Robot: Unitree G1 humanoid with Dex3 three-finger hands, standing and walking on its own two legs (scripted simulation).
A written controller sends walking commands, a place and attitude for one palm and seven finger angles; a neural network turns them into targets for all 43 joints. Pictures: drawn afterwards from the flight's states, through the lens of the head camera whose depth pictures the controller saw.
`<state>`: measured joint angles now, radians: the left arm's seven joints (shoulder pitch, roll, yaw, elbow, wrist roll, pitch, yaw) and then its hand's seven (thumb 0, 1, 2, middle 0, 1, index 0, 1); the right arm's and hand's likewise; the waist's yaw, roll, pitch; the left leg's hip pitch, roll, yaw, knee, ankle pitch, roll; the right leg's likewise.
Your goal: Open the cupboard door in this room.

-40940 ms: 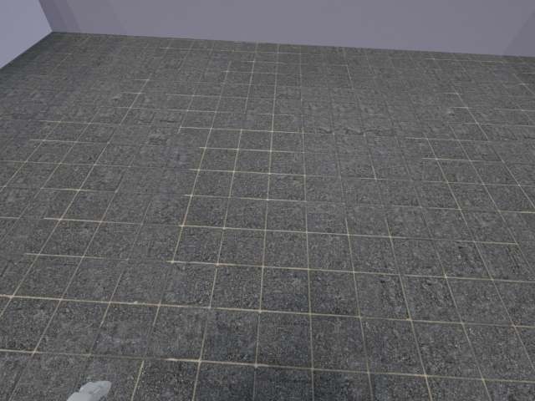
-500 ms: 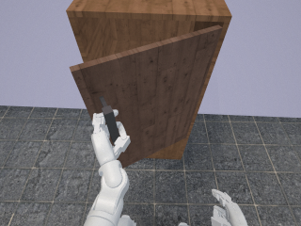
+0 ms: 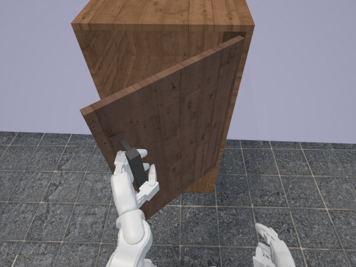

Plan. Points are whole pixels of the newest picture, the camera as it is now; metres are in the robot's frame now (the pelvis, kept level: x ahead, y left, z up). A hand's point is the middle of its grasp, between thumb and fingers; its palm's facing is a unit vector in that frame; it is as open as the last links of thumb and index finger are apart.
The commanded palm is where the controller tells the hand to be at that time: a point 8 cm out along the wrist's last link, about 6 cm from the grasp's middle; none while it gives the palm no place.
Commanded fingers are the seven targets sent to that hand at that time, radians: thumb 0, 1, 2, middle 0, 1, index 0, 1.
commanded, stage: open thumb and fingers to let go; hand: left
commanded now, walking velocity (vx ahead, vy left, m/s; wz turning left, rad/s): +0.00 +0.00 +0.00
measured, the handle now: (133, 166) +0.33 +0.12 +0.05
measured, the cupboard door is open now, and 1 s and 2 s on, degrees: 42 44 44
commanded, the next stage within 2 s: slide the hand sideways off the handle in 0.62 s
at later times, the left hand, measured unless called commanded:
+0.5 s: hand (148, 182) +0.29 +0.08 +0.05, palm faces +0.33 -0.94 -0.01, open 14.3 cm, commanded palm +0.25 +0.13 +0.05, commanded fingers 0.00 -0.50 0.30 -0.18 -0.50 -0.18 -0.50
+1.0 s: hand (145, 200) +0.25 +0.08 +0.05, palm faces -0.14 -0.99 +0.06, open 16.2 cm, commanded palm +0.23 +0.13 +0.05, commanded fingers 0.00 -0.50 0.30 -0.15 -0.30 -0.15 -0.30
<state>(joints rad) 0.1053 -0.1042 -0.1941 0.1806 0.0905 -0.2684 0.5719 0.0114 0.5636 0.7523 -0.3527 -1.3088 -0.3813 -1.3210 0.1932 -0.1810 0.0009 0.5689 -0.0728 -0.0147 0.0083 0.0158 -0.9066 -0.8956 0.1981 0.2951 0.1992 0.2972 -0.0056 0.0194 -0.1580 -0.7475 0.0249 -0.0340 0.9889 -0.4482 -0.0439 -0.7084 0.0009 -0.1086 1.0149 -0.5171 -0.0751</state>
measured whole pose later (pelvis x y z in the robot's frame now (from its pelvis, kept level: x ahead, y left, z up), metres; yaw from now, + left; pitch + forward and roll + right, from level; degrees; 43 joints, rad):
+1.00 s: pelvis -0.01 +0.04 -0.01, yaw -1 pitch +11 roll -1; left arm 0.21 0.03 -0.26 0.04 -0.06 -0.32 0.08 -0.01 -0.51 0.30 -0.18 -0.34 -0.16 -0.36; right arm 0.25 -0.22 0.01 0.47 0.00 -0.03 0.00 0.02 -0.91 -0.90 0.20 0.30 0.20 0.30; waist -0.01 0.05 -0.12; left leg -0.78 0.01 0.00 1.05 -0.47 0.01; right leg -0.73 -0.02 -0.07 1.04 -0.51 -0.02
